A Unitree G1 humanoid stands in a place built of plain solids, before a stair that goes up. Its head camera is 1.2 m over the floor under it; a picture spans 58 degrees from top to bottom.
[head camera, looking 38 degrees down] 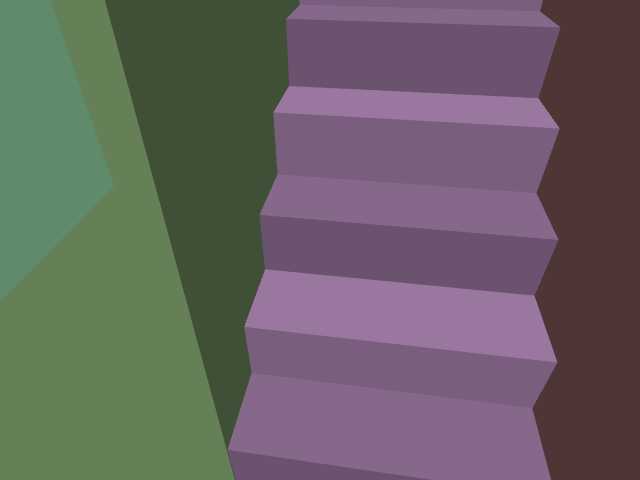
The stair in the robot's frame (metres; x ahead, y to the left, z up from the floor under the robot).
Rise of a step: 0.19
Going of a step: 0.21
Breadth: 0.73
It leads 8 degrees to the right of straight ahead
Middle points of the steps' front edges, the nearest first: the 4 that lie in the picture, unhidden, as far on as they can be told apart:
0.65 -0.17 0.38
0.86 -0.20 0.57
1.07 -0.24 0.75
1.29 -0.27 0.94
